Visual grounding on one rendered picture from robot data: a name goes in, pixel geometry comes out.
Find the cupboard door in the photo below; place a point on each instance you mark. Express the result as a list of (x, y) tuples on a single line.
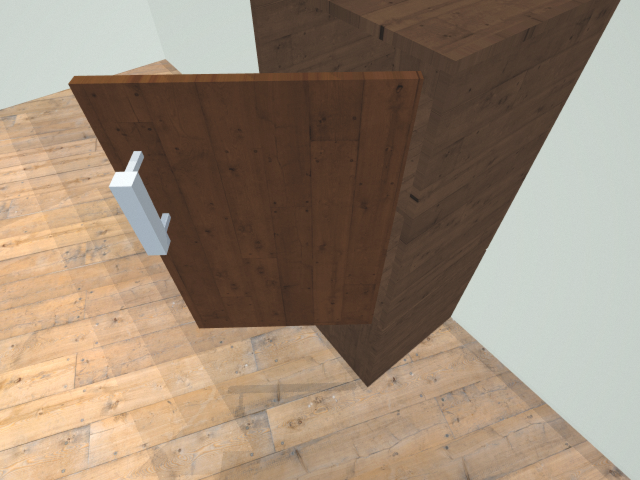
[(282, 187)]

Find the handle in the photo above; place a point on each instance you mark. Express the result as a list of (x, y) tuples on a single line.
[(135, 202)]

